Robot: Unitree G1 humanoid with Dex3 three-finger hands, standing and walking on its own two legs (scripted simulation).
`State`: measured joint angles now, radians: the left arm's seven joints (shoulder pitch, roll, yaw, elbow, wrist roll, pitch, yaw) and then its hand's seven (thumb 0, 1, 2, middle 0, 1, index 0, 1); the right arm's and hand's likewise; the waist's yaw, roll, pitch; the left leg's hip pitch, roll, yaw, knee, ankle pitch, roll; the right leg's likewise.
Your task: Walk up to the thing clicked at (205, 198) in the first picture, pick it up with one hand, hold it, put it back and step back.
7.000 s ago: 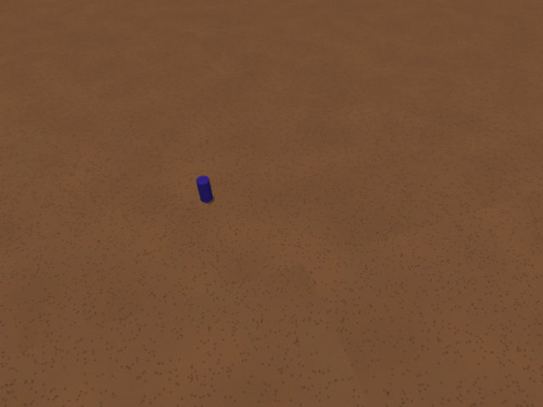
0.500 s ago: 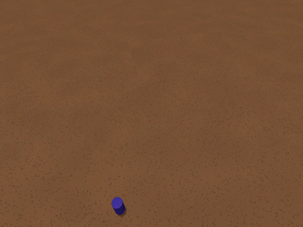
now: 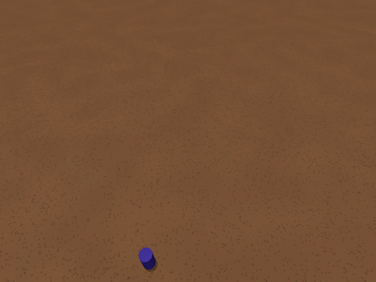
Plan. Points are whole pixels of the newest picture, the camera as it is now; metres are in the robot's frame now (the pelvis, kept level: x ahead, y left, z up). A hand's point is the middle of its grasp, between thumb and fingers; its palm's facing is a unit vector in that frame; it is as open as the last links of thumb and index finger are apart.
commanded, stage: stand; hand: left
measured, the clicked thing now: (147, 258) +0.38 +0.22 -0.72
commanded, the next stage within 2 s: go down in 0.38 s
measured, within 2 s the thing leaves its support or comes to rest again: neither
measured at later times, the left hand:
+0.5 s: hand out of the picture +0.06 +0.25 -0.16, palm faces -0.03 -0.94 -0.35, open 7.4 cm
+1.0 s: hand out of the picture +0.13 +0.27 -0.19, palm faces +0.05 -0.94 -0.34, open 15.7 cm
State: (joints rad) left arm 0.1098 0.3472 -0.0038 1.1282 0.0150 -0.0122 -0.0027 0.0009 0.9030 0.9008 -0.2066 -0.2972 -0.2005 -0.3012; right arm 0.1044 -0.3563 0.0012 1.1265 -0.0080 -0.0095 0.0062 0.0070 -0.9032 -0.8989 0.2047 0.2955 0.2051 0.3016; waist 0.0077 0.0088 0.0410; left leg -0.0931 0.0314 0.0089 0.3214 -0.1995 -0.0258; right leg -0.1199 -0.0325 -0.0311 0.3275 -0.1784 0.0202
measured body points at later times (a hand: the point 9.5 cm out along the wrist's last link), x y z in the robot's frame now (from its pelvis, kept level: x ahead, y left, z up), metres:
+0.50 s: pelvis +0.00 +0.00 +0.00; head +0.00 +0.00 +0.45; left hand +0.06 +0.30 -0.13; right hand +0.07 -0.30 -0.13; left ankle -0.02 +0.13 -0.75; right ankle +0.00 -0.13 -0.75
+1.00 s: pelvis -0.02 +0.01 -0.05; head +0.05 +0.02 +0.39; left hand +0.13 +0.32 -0.17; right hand +0.10 -0.25 -0.16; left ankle -0.02 +0.13 -0.75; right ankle +0.00 -0.13 -0.75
